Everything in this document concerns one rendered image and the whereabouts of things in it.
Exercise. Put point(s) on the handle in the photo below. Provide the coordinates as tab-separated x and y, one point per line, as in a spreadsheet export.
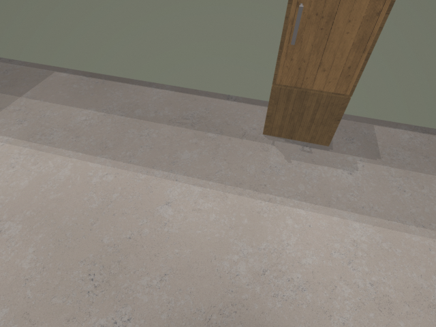
297	24

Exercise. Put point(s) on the cupboard door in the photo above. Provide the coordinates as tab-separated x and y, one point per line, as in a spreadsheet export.
333	40

